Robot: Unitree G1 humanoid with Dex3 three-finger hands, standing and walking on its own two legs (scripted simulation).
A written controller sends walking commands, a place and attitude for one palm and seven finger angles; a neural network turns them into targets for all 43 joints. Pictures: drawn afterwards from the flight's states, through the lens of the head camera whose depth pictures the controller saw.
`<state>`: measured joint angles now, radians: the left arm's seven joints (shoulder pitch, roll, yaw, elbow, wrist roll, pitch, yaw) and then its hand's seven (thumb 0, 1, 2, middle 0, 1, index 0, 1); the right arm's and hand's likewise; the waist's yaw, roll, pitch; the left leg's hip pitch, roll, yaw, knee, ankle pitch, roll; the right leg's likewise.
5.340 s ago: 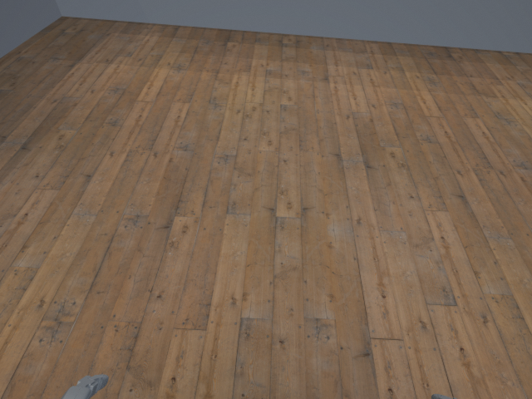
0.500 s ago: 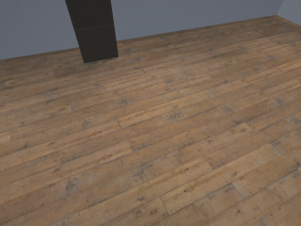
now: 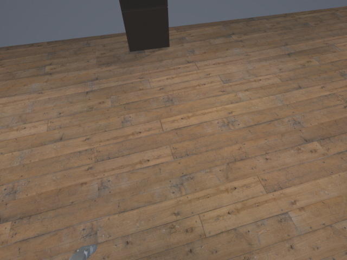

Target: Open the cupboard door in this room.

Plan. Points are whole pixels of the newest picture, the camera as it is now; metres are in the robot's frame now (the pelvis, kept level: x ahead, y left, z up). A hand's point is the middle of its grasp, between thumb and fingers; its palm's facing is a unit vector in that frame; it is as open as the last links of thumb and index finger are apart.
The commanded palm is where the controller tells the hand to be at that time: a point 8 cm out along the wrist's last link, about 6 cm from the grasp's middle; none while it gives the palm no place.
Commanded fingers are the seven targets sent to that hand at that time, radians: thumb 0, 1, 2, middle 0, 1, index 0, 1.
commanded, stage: turn or walk to find it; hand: left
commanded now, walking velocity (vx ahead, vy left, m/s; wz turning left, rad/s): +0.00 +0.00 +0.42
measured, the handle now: out of the picture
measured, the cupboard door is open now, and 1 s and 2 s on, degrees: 0 0 0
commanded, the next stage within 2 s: none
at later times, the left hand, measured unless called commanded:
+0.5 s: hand out of the picture -0.07 +0.19 -0.18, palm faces +0.28 -0.93 -0.23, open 7.4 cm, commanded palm none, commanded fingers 0.00 0.90 0.90 -0.20 -0.30 -0.20 -0.30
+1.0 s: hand out of the picture +0.01 +0.24 -0.15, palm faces +0.39 -0.89 -0.25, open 7.4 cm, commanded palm none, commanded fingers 0.00 0.90 0.90 -0.20 -0.30 -0.20 -0.30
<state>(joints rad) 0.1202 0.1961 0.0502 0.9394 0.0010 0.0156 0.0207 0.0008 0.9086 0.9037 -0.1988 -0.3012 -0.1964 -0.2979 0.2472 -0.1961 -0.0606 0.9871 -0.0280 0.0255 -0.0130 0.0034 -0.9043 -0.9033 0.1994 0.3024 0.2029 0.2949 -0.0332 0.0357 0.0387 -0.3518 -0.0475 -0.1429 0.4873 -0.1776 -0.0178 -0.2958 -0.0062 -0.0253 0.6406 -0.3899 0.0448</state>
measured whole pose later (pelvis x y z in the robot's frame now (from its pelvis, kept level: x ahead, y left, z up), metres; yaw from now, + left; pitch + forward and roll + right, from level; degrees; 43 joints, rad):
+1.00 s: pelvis -0.02 +0.01 +0.01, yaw +24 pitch +0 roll +0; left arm 0.12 0.23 0.05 0.91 0.01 0.05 0.02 0.00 0.91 0.90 -0.20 -0.30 -0.20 -0.30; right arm 0.26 -0.19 -0.05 0.97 -0.02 0.03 0.00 0.00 -0.90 -0.90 0.20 0.30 0.20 0.30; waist -0.04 0.00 0.05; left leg -0.25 -0.07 -0.06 0.45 -0.21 0.05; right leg -0.37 -0.05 -0.01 0.82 -0.42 0.08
